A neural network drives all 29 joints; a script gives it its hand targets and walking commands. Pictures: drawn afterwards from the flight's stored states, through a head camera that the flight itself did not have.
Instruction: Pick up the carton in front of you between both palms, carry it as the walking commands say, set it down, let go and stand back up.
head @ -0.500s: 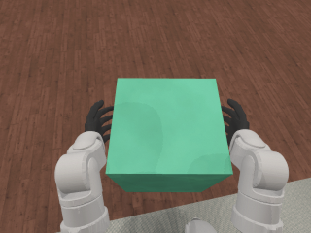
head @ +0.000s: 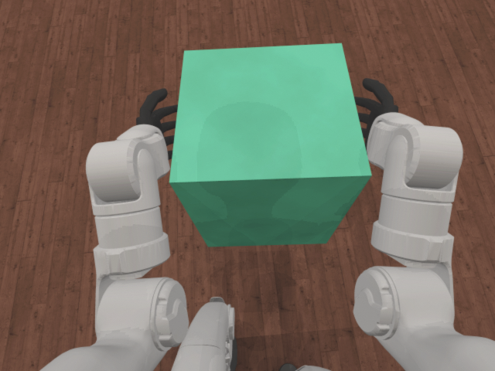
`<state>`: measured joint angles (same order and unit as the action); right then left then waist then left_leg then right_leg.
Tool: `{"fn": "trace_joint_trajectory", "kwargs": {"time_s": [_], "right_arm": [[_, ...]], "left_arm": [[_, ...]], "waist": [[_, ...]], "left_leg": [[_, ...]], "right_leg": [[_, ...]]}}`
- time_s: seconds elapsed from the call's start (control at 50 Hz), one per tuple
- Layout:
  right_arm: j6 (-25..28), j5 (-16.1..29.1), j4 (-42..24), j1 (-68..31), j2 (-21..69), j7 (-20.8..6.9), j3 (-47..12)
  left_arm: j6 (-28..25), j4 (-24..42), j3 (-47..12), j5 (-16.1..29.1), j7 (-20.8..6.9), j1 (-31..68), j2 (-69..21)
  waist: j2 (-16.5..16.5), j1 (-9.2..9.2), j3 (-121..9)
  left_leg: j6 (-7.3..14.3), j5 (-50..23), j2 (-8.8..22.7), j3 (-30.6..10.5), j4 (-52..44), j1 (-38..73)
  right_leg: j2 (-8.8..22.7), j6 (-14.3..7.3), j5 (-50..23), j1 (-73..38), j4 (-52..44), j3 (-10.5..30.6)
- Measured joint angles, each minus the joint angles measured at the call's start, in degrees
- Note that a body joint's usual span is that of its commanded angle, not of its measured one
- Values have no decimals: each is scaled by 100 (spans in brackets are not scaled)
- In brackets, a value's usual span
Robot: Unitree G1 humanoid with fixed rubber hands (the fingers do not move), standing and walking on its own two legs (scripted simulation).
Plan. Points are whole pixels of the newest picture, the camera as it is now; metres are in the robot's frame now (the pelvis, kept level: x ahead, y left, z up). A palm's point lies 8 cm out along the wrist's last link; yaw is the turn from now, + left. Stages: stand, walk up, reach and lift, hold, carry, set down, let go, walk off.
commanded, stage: carry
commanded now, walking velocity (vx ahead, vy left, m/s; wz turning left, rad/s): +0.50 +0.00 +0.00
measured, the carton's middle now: (264, 160) +0.41 +0.02 +0.05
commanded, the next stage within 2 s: none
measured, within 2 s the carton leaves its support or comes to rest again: neither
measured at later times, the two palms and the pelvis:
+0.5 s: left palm out of the picture +0.75 +0.11 +0.19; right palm out of the picture +0.73 -0.19 +0.19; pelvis +0.36 +0.00 +0.03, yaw -1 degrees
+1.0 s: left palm out of the picture +1.05 +0.13 +0.22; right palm out of the picture +1.04 -0.17 +0.22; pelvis +0.67 -0.01 +0.06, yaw -1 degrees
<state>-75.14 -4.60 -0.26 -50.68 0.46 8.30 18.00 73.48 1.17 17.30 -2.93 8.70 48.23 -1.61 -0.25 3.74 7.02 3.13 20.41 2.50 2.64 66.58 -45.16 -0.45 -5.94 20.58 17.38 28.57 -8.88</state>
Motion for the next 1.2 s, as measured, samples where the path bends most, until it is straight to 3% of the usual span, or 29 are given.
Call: {"fn": "trace_joint_trajectory", "kwargs": {"time_s": [0.08,0.12,0.16,0.22,0.26,0.34,0.42,0.48,0.52,0.54,0.6,0.64,0.72,0.82,0.92,0.96,1.02,1.06,1.12,1.2], "right_arm": [[122,2,-496,211,142,-7,-4],[178,-2,-618,276,196,-15,-64],[300,-32,-618,329,275,-24,-151],[323,-64,-577,422,305,-23,-266],[278,35,-683,541,285,8,-287],[269,265,-931,583,218,100,-210],[282,383,-761,436,121,98,-116],[252,367,-286,293,19,61,-121],[204,321,83,223,-108,10,-156],[196,347,265,216,-185,-75,-157],[107,290,666,278,-245,-159,-212],[2,173,733,298,-172,-162,-224],[-111,-15,461,300,-21,-161,-169],[-137,-109,-12,290,58,-157,-113],[-136,-98,180,228,9,-157,-131],[-27,-111,498,178,33,-154,-224],[29,-88,734,313,60,-90,-385],[4,65,657,472,13,-44,-437],[21,265,460,555,-34,30,-421],[99,364,236,449,-42,66,-333]], "left_arm": [[-111,467,50,5,-4,-171,-121],[-110,653,70,24,-9,-247,-119],[-84,751,85,99,-123,-287,-15],[-20,779,90,76,-180,-366,33],[63,888,110,3,-185,-404,-51],[107,1119,92,-164,-193,-320,-204],[93,1079,28,-313,-209,-266,-241],[129,743,-14,-397,-222,-249,-190],[122,313,-82,-448,-206,-167,-152],[82,67,-128,-467,-212,-131,-144],[101,-409,-258,-405,-217,-217,-56],[164,-479,-314,-251,-194,-334,36],[180,-355,-303,53,-94,-366,145],[109,-202,-205,181,-49,-165,160],[148,-471,-167,149,-62,25,217],[161,-624,-130,132,-107,17,319],[186,-799,-82,60,-180,-86,340],[249,-764,-54,-39,-183,-116,254],[291,-530,-4,-168,-185,-121,129],[268,-124,16,-241,-186,-119,45]], "waist": [[-10,-29,-48],[-9,-127,-80],[191,-323,-43],[124,-626,37],[5,-780,88],[-111,-985,127],[-88,-1042,-138],[-118,-935,-462],[-174,-761,-647],[-218,-638,-699],[-81,-250,-767],[-4,-56,-745],[57,170,-618],[42,208,-661],[138,-41,-889],[246,-278,-884],[129,-679,-785],[66,-847,-691],[18,-981,-557],[10,-999,-550]], "left_leg": [[0,-593,-82,252,-1663,72],[91,-1026,-243,503,-2735,515],[236,-472,-408,652,-2822,874],[259,-128,-448,604,-2852,1247],[254,-88,-431,522,-3203,1618],[217,25,-331,405,-3814,2332],[86,350,-236,318,-4124,2975],[-79,768,-118,264,-4113,3452],[-157,1183,43,262,-3514,3580],[-173,1096,140,195,-2818,3411],[-156,879,-128,-244,-155,2388],[-96,609,-216,-236,751,1708],[-64,257,-190,-139,720,674],[-90,9,-45,47,-488,21],[78,-310,-236,512,-2554,631],[215,-420,-365,662,-2632,946],[265,-13,-393,593,-2639,1320],[190,7,-379,519,-2962,1653],[183,57,-328,452,-3408,2123],[101,268,-253,389,-3779,2664]], "right_leg": [[13,119,460,-615,-162,89],[81,262,736,-848,119,37],[278,361,618,-588,1388,198],[-30,404,658,455,4186,869],[-110,348,577,1073,4910,944],[-1,334,527,2049,4478,874],[145,377,246,2431,2788,688],[88,337,-255,2136,1320,386],[-33,272,-600,1697,756,134],[-73,277,-492,1620,950,66],[-102,243,1,1245,1003,112],[-97,296,27,914,680,179],[-65,239,104,284,94,245],[-44,306,396,-396,-352,309],[130,480,995,-1006,-233,345],[336,504,973,-733,1010,384],[64,467,706,429,3835,861],[-6,389,515,1143,4694,881],[56,347,333,1954,4616,825],[210,389,249,2502,3430,700]]}}
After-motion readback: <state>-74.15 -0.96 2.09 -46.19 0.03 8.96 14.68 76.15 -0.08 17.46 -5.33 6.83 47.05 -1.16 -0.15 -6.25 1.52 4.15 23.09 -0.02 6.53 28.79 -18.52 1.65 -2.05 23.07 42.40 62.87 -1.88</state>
